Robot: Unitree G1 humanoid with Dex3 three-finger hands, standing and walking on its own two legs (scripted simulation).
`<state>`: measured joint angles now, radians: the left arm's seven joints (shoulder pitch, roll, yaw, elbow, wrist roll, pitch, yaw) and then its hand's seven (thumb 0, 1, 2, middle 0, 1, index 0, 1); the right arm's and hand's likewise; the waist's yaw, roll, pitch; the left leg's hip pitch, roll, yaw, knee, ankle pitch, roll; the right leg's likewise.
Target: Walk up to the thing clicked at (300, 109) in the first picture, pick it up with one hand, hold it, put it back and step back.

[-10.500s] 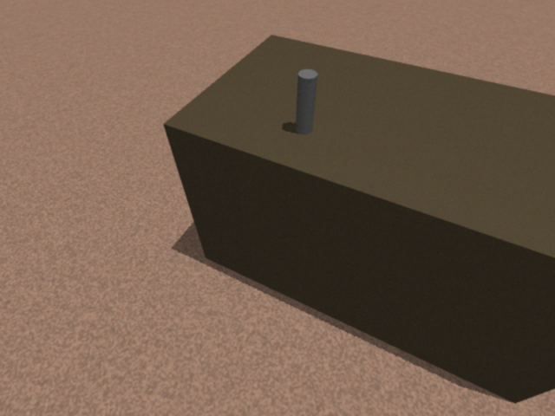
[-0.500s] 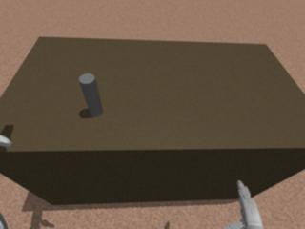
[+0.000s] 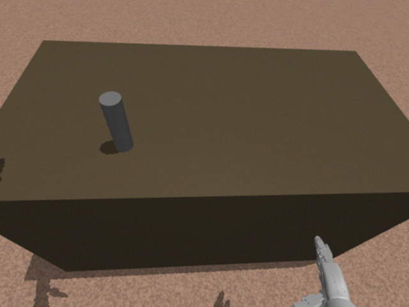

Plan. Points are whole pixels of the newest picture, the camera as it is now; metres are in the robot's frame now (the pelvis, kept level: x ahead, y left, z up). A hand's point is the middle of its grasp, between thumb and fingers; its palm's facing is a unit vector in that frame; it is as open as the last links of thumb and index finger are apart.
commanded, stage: go down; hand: left
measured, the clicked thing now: (118, 124) +0.51 +0.19 +0.03
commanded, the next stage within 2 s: approach in 0.88 s
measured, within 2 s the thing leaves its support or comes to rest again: neither
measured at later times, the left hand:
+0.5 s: hand out of the picture +0.40 +0.37 +0.13, palm faces +0.14 -0.99 -0.01, open 17.4 cm
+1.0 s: hand out of the picture +0.41 +0.38 +0.13, palm faces +0.14 -0.99 +0.00, open 17.5 cm
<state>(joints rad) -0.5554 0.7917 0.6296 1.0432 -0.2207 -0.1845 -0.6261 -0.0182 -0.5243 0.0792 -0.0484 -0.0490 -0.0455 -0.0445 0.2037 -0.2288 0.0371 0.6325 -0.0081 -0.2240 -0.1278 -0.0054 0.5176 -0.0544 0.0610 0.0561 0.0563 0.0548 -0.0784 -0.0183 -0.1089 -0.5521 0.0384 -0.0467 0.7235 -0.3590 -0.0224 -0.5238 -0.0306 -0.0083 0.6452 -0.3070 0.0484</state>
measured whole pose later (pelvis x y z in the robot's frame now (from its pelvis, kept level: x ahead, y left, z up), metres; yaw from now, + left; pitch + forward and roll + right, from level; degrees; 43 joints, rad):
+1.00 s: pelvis +0.01 +0.01 -0.02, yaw -1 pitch +14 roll -3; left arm -0.62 0.84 0.64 1.03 -0.18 -0.11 -0.60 -0.02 -0.55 0.06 -0.06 -0.05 -0.06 -0.05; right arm 0.29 -0.26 0.03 0.45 0.00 -0.20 -0.11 -0.01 0.51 -0.05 0.06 0.06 0.06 0.05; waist -0.09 0.00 -0.15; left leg -0.67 0.05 -0.04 0.86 -0.44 -0.01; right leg -0.63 -0.02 0.00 0.76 -0.37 0.06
